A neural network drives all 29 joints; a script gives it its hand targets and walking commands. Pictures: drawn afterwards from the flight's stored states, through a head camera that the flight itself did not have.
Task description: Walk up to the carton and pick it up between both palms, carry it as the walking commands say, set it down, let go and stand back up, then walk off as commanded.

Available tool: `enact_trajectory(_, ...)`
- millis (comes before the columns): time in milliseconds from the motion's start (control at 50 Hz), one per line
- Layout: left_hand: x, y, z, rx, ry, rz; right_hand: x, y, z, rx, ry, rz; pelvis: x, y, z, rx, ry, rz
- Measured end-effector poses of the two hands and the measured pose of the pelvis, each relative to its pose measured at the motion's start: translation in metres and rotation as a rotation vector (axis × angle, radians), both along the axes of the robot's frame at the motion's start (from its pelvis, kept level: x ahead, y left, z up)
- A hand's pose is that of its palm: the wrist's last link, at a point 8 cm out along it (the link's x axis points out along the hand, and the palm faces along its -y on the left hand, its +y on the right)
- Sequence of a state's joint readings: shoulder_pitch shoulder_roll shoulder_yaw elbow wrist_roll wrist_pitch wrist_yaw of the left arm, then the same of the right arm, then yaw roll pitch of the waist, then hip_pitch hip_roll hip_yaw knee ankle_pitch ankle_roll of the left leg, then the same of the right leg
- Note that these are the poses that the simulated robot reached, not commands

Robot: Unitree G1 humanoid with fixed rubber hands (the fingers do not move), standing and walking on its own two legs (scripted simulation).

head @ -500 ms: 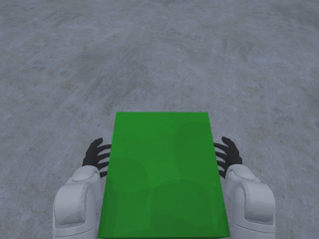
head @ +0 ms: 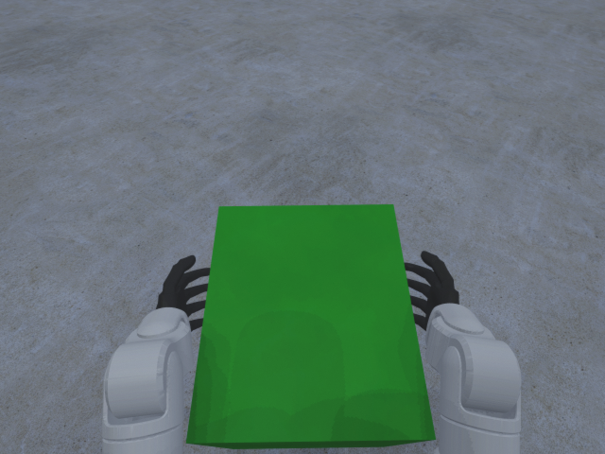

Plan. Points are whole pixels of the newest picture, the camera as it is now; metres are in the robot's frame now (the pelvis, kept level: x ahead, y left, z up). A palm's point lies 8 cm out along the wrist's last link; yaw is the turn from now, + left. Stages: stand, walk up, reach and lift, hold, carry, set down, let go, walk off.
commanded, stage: carry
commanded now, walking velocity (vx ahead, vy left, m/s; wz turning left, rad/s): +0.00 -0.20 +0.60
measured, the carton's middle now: (307, 335) +0.29 +0.00 -0.01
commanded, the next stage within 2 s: none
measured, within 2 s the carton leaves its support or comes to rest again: neither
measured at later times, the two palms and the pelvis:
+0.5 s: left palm (224, 385) +0.19 +0.09 +0.10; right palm (483, 316) +0.28 -0.21 +0.09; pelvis -0.02 -0.13 +0.02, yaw +18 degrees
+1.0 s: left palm out of the picture +0.13 +0.05 +0.09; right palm (473, 297) +0.31 -0.21 +0.08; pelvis -0.01 -0.23 +0.01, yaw +32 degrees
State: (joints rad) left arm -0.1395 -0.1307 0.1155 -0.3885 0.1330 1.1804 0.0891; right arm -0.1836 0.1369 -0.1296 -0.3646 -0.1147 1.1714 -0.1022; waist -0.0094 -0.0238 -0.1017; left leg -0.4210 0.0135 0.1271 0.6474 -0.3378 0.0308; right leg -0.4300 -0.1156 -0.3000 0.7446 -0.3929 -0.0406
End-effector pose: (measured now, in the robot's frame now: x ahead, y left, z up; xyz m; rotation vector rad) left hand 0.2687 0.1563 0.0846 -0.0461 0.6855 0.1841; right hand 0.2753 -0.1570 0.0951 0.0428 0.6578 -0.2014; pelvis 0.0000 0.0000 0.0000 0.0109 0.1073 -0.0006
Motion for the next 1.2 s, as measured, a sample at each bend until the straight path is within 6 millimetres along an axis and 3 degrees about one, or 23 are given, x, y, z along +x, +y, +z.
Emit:
enact_trajectory(80, -0.024, 0.007, -0.014, -0.018, 0.083, 0.075, -0.002, 0.008, -0.012, -0.025, 0.083, 0.076, -0.009, -0.012, 0.007, -0.016, -0.016, 0.040)
enact_trajectory(180, -0.045, -0.002, -0.009, -0.021, 0.096, 0.137, -0.005, 0.001, -0.011, -0.017, 0.097, 0.131, -0.019, -0.036, 0.016, -0.036, -0.012, 0.101)
enact_trajectory(340, -0.057, -0.047, 0.005, 0.039, 0.024, 0.200, 0.002, -0.040, -0.012, 0.035, 0.021, 0.197, -0.024, -0.095, 0.006, -0.032, -0.001, 0.192)
enact_trajectory(460, -0.074, -0.071, 0.009, 0.055, 0.092, 0.222, -0.002, -0.058, -0.013, 0.059, 0.085, 0.233, -0.021, -0.121, 0.018, 0.012, -0.012, 0.286)
enact_trajectory(620, -0.099, -0.058, 0.009, 0.018, 0.016, 0.365, 0.015, -0.031, 0.007, 0.015, -0.002, 0.370, -0.024, -0.143, 0.008, -0.002, -0.008, 0.395)
enact_trajectory(700, -0.122, -0.053, -0.008, -0.020, 0.047, 0.450, 0.015, -0.014, -0.001, -0.041, 0.027, 0.458, -0.026, -0.154, 0.005, -0.013, -0.016, 0.442)
enact_trajectory(800, -0.148, -0.064, -0.011, -0.051, 0.111, 0.533, 0.009, -0.013, -0.007, -0.061, 0.097, 0.535, -0.029, -0.176, 0.016, -0.033, -0.028, 0.496)
enact_trajectory(900, -0.149, -0.082, 0.002, -0.016, 0.068, 0.578, 0.018, -0.026, -0.003, -0.020, 0.056, 0.575, -0.025, -0.203, 0.017, -0.040, -0.019, 0.537)
enact_trajectory(980, -0.139, -0.105, 0.006, 0.036, 0.043, 0.589, 0.029, -0.047, -0.008, 0.011, 0.019, 0.587, -0.014, -0.226, 0.007, -0.020, -0.018, 0.551)
enact_trajectory(1100, -0.133, -0.132, 0.012, 0.054, 0.104, 0.548, 0.027, -0.079, -0.006, 0.029, 0.074, 0.543, -0.008, -0.240, 0.017, 0.018, -0.024, 0.581)
enact_trajectory(1200, -0.133, -0.132, 0.016, 0.039, 0.057, 0.553, 0.027, -0.079, 0.009, 0.015, 0.019, 0.540, -0.011, -0.246, 0.014, 0.007, -0.032, 0.590)
